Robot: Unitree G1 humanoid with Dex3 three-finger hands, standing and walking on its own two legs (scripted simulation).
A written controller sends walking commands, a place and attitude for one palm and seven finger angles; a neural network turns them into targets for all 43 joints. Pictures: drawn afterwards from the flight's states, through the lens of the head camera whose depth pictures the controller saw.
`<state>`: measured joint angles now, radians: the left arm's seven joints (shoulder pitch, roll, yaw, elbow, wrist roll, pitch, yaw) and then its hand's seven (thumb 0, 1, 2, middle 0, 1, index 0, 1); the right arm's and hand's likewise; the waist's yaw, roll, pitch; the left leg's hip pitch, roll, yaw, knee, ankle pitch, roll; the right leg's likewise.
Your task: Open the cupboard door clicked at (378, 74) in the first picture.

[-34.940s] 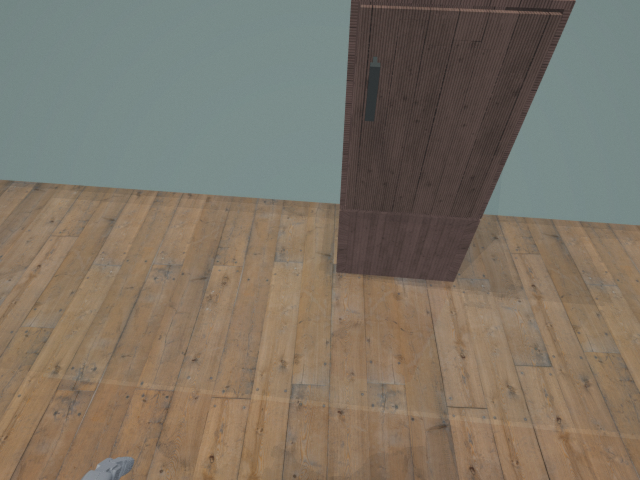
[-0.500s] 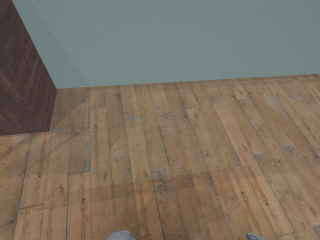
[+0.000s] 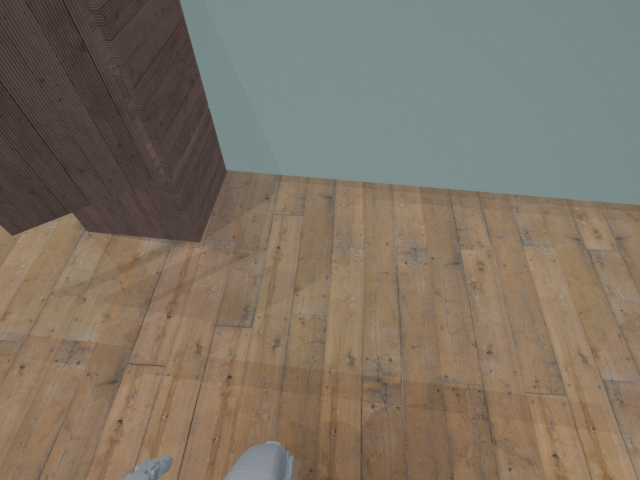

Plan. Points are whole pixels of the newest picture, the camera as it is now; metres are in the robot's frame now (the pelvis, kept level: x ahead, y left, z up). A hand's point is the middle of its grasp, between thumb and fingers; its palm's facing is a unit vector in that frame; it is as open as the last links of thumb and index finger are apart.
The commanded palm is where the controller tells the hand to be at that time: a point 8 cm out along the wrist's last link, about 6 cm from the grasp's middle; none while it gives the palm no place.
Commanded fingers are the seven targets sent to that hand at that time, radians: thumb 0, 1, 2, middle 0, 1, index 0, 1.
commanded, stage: turn to face it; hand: left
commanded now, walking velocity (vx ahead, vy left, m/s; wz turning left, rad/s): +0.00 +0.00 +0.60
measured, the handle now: out of the picture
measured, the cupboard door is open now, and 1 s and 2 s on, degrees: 39 39 39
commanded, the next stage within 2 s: take the last steps up to it in 0.86 s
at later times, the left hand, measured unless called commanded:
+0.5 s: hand out of the picture +0.06 +0.25 -0.15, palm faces +0.29 -0.92 -0.28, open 7.4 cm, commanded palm none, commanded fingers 0.00 0.90 0.90 -0.20 -0.30 -0.20 -0.30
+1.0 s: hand out of the picture -0.05 +0.23 -0.18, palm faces +0.52 -0.83 -0.22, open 7.4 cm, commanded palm none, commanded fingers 0.00 0.90 0.90 -0.20 -0.30 -0.20 -0.30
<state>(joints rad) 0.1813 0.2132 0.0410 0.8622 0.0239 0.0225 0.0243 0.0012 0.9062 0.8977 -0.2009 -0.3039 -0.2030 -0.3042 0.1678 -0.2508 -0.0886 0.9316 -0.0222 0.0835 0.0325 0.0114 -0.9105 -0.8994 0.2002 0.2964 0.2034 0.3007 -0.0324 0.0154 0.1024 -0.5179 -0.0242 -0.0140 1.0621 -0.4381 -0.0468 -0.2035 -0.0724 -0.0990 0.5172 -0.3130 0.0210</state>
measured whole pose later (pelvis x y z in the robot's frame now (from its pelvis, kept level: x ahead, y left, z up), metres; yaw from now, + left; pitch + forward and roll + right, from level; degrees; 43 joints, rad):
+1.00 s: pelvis +0.01 +0.02 +0.00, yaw +30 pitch +0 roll -1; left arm 0.20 0.24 0.05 0.96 0.01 0.07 0.01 0.00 0.91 0.90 -0.20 -0.30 -0.20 -0.30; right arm 0.13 -0.19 -0.03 0.94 -0.03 0.02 -0.01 0.01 -0.91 -0.90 0.20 0.30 0.20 0.30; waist 0.01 -0.03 0.10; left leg -0.28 -0.01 -0.01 0.55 -0.26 0.04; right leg -0.39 -0.07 -0.05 0.95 -0.51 0.06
